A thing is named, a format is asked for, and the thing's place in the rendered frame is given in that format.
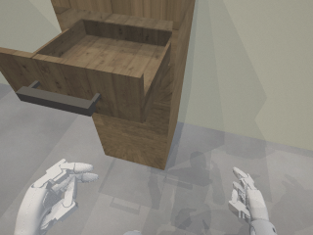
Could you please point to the robot right forearm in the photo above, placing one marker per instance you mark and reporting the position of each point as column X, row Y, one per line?
column 262, row 227

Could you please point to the drawer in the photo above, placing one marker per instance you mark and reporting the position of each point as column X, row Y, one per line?
column 124, row 63

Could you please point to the left robot hand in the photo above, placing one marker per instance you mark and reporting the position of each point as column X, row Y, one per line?
column 33, row 217

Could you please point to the cabinet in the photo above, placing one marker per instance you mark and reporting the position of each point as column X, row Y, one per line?
column 146, row 143

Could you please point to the right robot hand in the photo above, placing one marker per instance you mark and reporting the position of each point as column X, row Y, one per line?
column 252, row 206

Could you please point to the handle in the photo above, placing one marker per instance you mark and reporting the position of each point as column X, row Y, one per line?
column 57, row 101

